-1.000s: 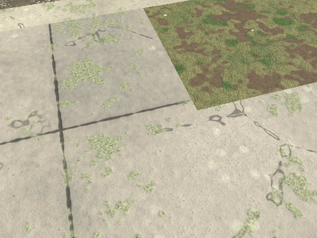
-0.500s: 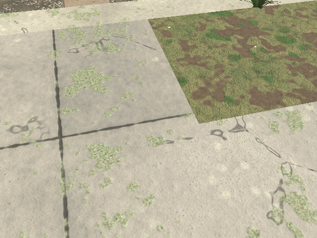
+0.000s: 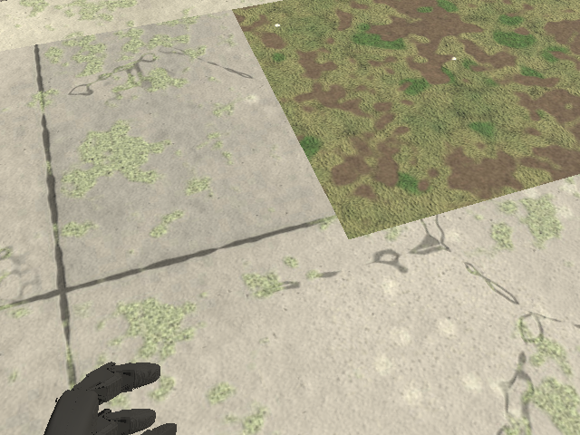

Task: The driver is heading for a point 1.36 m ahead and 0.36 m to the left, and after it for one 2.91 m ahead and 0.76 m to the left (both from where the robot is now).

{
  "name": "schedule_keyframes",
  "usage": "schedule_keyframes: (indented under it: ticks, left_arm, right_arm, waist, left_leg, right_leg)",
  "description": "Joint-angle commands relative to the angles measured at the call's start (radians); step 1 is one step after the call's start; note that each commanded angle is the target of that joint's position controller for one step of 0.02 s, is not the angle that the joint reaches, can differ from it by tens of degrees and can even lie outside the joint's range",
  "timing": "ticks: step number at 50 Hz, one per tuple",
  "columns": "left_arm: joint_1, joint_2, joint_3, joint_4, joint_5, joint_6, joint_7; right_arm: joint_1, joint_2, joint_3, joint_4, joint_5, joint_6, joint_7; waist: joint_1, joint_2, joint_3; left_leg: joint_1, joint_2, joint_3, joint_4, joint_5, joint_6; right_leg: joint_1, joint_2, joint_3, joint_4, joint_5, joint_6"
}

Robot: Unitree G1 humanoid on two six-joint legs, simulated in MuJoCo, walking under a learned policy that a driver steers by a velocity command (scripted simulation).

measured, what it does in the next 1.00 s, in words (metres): walks ahead: left foot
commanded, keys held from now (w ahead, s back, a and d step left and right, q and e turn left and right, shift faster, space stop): w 0.70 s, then w+q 0.30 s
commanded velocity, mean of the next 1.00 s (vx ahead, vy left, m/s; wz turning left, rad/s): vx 0.49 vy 0.00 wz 0.08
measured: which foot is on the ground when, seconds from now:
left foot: up 0.00-0.50, down 0.52-1.00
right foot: down 0.00-0.54, up 0.56-1.00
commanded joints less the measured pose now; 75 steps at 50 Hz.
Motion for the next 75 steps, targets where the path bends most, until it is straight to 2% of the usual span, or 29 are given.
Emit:
schedule_keyframes:
  ticks: [1, 2, 3, 4, 5, 9, 13, 20, 24, 26, 27, 28, 29, 30, 32, 35, 39, 46, 50, 52, 53, 54, 55, 56, 57, 59, 63, 69, 75]
  left_arm:
    - [0.481, 0.289, 0.088, 0.093, 0.018, 0.007, 0.009]
    - [0.43, 0.185, 0.062, 0.091, 0.01, 0.003, 0.007]
    - [0.337, 0.154, 0.051, 0.081, 0.009, -0.002, 0.009]
    - [0.266, 0.143, 0.046, 0.072, 0.015, -0.01, 0.006]
    - [0.228, 0.123, 0.042, 0.069, 0.025, -0.016, 0.002]
    - [0.233, 0.115, 0.036, 0.108, 0.023, -0.03, 0.002]
    - [0.301, 0.162, 0.045, 0.14, 0.023, -0.022, 0.029]
    - [0.442, 0.19, 0.049, 0.208, 0.003, 0.003, 0.043]
    - [0.425, 0.216, 0.059, 0.214, 0.004, 0.03, 0.049]
    - [0.411, 0.181, 0.042, 0.197, 0.018, 0.04, 0.051]
    - [0.52, 0.075, 0.009, 0.177, 0.025, 0.025, 0.042]
    - [0.524, 0.061, 0.0, 0.195, 0.018, 0.002, 0.038]
    - [0.442, 0.169, 0.029, 0.173, -0.012, -0.017, 0.032]
    - [0.367, 0.183, 0.031, 0.15, -0.025, -0.025, 0.032]
    - [0.333, 0.166, 0.039, 0.15, 0.001, -0.015, 0.043]
    - [0.366, 0.108, 0.033, 0.164, 0.011, 0.019, 0.046]
    - [0.21, 0.11, 0.036, 0.101, 0.032, 0.016, 0.051]
    - [-0.023, 0.094, 0.024, 0.032, 0.013, -0.013, 0.024]
    - [-0.001, 0.147, 0.038, 0.024, 0.008, -0.031, 0.013]
    - [0.198, 0.205, 0.07, 0.077, 0.014, -0.039, 0.022]
    - [0.371, 0.268, 0.087, 0.1, 0.03, -0.04, 0.031]
    - [0.433, 0.336, 0.104, 0.121, 0.031, -0.024, 0.03]
    - [0.413, 0.231, 0.076, 0.107, 0.024, -0.022, 0.028]
    - [0.35, 0.167, 0.059, 0.094, 0.02, -0.022, 0.03]
    - [0.288, 0.149, 0.052, 0.09, 0.024, -0.022, 0.029]
    - [0.226, 0.114, 0.043, 0.098, 0.037, -0.022, 0.03]
    - [0.217, 0.145, 0.059, 0.123, 0.033, -0.033, 0.036]
    - [0.251, 0.195, 0.074, 0.138, 0.029, -0.017, 0.05]
    - [0.314, 0.253, 0.092, 0.156, 0.0, 0.024, 0.054]
  right_arm:
    - [0.119, 0.024, 0.023, -0.086, -0.003, -0.028, 0.01]
    - [0.007, -0.107, -0.007, -0.096, 0.028, -0.056, 0.017]
    - [-0.101, -0.155, -0.023, -0.136, 0.053, -0.072, 0.019]
    - [-0.145, -0.145, -0.022, -0.145, 0.048, -0.079, 0.011]
    - [-0.156, -0.134, -0.03, -0.145, 0.033, -0.075, 0.006]
    - [-0.14, -0.077, -0.028, -0.158, 0.018, -0.032, 0.004]
    - [-0.307, -0.082, -0.027, -0.227, 0.001, -0.031, 0.006]
    - [-0.532, -0.069, -0.009, -0.306, 0.017, -0.05, 0.037]
    - [-0.477, -0.123, -0.027, -0.318, 0.019, -0.058, 0.054]
    - [-0.181, -0.209, -0.071, -0.235, 0.014, -0.056, 0.043]
    - [-0.05, -0.309, -0.097, -0.209, -0.007, -0.05, 0.038]
    - [-0.02, -0.257, -0.083, -0.199, 0.005, -0.045, 0.042]
    - [-0.087, -0.196, -0.06, -0.208, 0.01, -0.047, 0.043]
    - [-0.175, -0.166, -0.05, -0.231, 0.006, -0.049, 0.041]
    - [-0.28, -0.112, -0.034, -0.246, -0.01, -0.058, 0.045]
    - [-0.278, -0.115, -0.036, -0.229, -0.007, -0.068, 0.048]
    - [-0.195, -0.15, -0.046, -0.194, 0.003, -0.06, 0.027]
    - [-0.072, -0.164, -0.055, -0.152, 0.022, -0.036, 0.002]
    - [-0.078, -0.183, -0.071, -0.156, 0.024, -0.016, -0.011]
    - [-0.103, -0.157, -0.063, -0.175, 0.017, -0.009, -0.009]
    - [-0.113, -0.102, -0.043, -0.211, 0.001, -0.007, -0.007]
    - [0.023, 0.008, -0.014, -0.238, 0.017, -0.025, -0.003]
    - [0.003, -0.092, -0.034, -0.225, 0.038, -0.032, -0.004]
    - [-0.084, -0.159, -0.054, -0.245, 0.049, -0.032, -0.006]
    - [-0.125, -0.154, -0.057, -0.253, 0.044, -0.029, -0.01]
    - [-0.141, -0.121, -0.065, -0.265, 0.031, -0.014, -0.006]
    - [-0.185, -0.07, -0.06, -0.315, 0.029, 0.02, 0.003]
    - [-0.346, -0.054, -0.045, -0.38, 0.024, 0.011, 0.038]
    - [-0.451, -0.085, -0.051, -0.458, 0.022, 0.019, 0.068]
  waist:
    - [0.158, -0.302, -0.471]
    - [0.194, -0.182, -0.339]
    - [0.169, -0.137, -0.174]
    - [0.135, -0.034, -0.107]
    - [0.103, -0.016, -0.069]
    - [0.043, -0.056, -0.035]
    - [0.081, -0.037, 0.019]
    - [0.156, -0.037, 0.039]
    - [0.092, -0.073, -0.018]
    - [-0.043, -0.046, -0.215]
    - [-0.024, 0.152, -0.379]
    - [-0.032, 0.258, -0.45]
    - [-0.03, 0.188, -0.317]
    - [-0.004, 0.131, -0.202]
    - [0.06, 0.075, -0.09]
    - [0.099, 0.077, -0.067]
    - [0.072, 0.042, -0.017]
    - [0.006, 0.063, 0.016]
    - [0.05, 0.096, -0.005]
    - [0.148, 0.089, -0.126]
    - [0.214, -0.001, -0.29]
    - [0.149, -0.307, -0.417]
    - [0.168, -0.252, -0.383]
    - [0.172, -0.171, -0.24]
    - [0.146, -0.104, -0.163]
    - [0.099, -0.117, -0.084]
    - [0.077, -0.083, -0.033]
    - [0.124, -0.046, 0.005]
    - [0.129, -0.06, 0.022]
  left_leg:
    - [-0.71, -0.088, -0.077, 0.859, -0.049, 0.021]
    - [-0.814, -0.037, -0.167, 0.959, -0.06, 0.043]
    - [-0.862, 0.012, -0.132, 0.956, 0.037, 0.058]
    - [-0.816, 0.063, -0.113, 0.909, 0.132, 0.057]
    - [-0.774, 0.094, -0.104, 0.858, 0.186, 0.049]
    - [-0.707, 0.145, -0.091, 0.73, 0.235, 0.017]
    - [-0.817, 0.148, -0.071, 0.481, 0.448, -0.023]
    - [-0.776, 0.077, -0.029, 0.161, 0.591, -0.007]
    - [-0.67, 0.034, -0.008, 0.11, 0.431, 0.049]
    - [-0.243, 0.036, -0.011, 0.118, 0.442, 0.113]
    - [0.173, 0.29, -0.415, 0.108, 0.317, 0.257]
    - [0.261, 0.374, -0.74, -0.065, 0.184, 0.312]
    - [0.162, 0.347, -0.65, -0.095, 0.114, 0.265]
    - [0.015, 0.314, -0.511, -0.114, 0.165, 0.234]
    - [-0.223, 0.239, -0.333, -0.182, 0.329, 0.204]
    - [-0.326, 0.201, -0.224, -0.249, 0.45, 0.217]
    - [-0.299, 0.18, -0.185, -0.276, 0.534, 0.225]
    - [-0.242, 0.165, -0.185, -0.218, 0.477, 0.188]
    - [-0.176, 0.208, -0.257, -0.113, 0.524, 0.161]
    - [-0.229, 0.133, -0.223, 0.1, 0.663, 0.121]
    - [-0.394, 0.054, -0.17, 0.389, 0.488, 0.087]
    - [-0.78, -0.09, -0.072, 0.72, -0.048, 0.021]
    - [-0.888, -0.031, -0.162, 0.865, -0.103, 0.023]
    - [-0.932, 0.011, -0.155, 0.89, -0.015, 0.03]
    - [-0.9, 0.055, -0.13, 0.871, 0.07, 0.025]
    - [-0.82, 0.109, -0.13, 0.799, 0.162, 0.02]
    - [-0.828, 0.138, -0.111, 0.707, 0.245, 0.004]
    - [-0.811, 0.116, -0.038, 0.396, 0.501, 0.004]
    - [-0.778, 0.056, 0.048, 0.256, 0.371, 0.064]
  right_leg:
    - [0.977, -0.416, 0.775, -0.152, -0.346, -0.277]
    - [0.866, -0.374, 0.794, -0.253, -0.445, -0.226]
    - [0.707, -0.345, 0.629, -0.278, -0.37, -0.185]
    - [0.555, -0.31, 0.511, -0.306, -0.219, -0.169]
    - [0.451, -0.271, 0.415, -0.327, -0.104, -0.16]
    - [0.292, -0.227, 0.267, -0.417, -0.022, -0.172]
    - [0.304, -0.206, 0.195, -0.451, 0.009, -0.164]
    - [0.456, -0.228, 0.13, -0.394, 0.048, -0.12]
    - [0.58, -0.274, 0.139, -0.25, 0.291, -0.081]
    - [0.451, -0.181, 0.066, 0.118, 0.408, -0.03]
    - [0.053, -0.043, 0.005, 0.515, 0.071, 0.043]
    - [-0.135, 0.047, 0.119, 0.708, -0.51, 0.056]
    - [-0.236, -0.016, 0.182, 0.796, -0.492, 0.032]
    - [-0.25, -0.072, 0.15, 0.776, -0.403, 0.017]
    - [-0.157, -0.15, 0.137, 0.647, -0.261, 0.022]
    - [-0.087, -0.168, 0.124, 0.572, -0.19, 0.047]
    - [-0.187, -0.158, 0.117, 0.331, -0.009, 0.093]
    - [-0.104, -0.077, 0.103, -0.003, 0.151, 0.107]
    - [0.002, -0.061, 0.12, -0.071, 0.045, 0.078]
    - [0.298, -0.055, 0.098, -0.095, 0.006, 0.03]
    - [0.588, -0.217, 0.253, -0.053, -0.036, -0.03]
    - [0.919, -0.448, 0.681, -0.139, -0.216, -0.173]
    - [0.876, -0.437, 0.768, -0.211, -0.37, -0.164]
    - [0.748, -0.401, 0.604, -0.23, -0.358, -0.117]
    - [0.616, -0.362, 0.48, -0.252, -0.256, -0.094]
    - [0.441, -0.306, 0.319, -0.312, -0.122, -0.079]
    - [0.363, -0.302, 0.162, -0.394, 0.006, -0.11]
    - [0.406, -0.271, -0.044, -0.408, 0.103, -0.086]
    - [0.579, -0.321, -0.125, -0.285, 0.336, -0.042]
Velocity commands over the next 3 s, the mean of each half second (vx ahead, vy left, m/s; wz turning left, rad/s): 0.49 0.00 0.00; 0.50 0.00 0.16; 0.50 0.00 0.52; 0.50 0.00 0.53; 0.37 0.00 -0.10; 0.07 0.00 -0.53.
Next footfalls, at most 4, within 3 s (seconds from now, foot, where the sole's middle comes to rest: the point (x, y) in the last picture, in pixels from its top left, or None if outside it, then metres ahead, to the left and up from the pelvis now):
0.52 left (221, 426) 0.48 0.14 -0.75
1.06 right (308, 297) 0.78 -0.08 -0.75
1.58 left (177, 247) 0.96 0.25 -0.75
2.08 right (182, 153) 1.32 0.26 -0.75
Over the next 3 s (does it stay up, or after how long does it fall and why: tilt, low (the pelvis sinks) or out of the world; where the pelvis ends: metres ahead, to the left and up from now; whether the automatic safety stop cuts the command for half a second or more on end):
stays up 1.33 0.37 0.01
